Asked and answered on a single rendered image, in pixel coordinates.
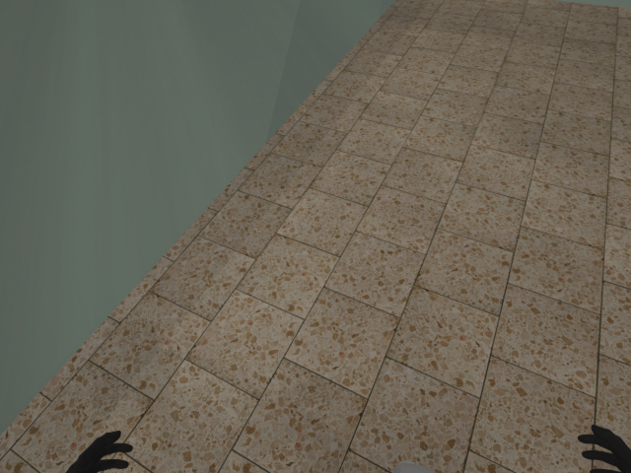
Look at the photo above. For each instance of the robot left hand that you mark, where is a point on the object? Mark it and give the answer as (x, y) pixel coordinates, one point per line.
(89, 461)

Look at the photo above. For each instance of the robot right hand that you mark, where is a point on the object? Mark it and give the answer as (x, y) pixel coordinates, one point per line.
(621, 453)

